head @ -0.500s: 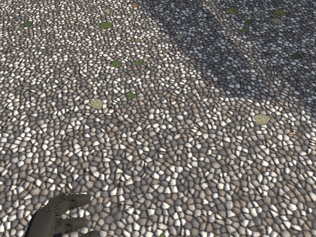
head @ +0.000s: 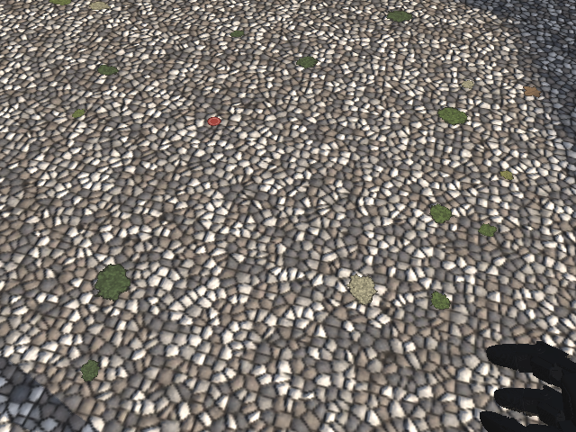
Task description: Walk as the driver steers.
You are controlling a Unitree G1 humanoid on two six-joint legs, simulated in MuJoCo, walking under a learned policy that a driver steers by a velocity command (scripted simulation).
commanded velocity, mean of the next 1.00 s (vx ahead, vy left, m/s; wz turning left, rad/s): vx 0.12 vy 0.00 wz -0.14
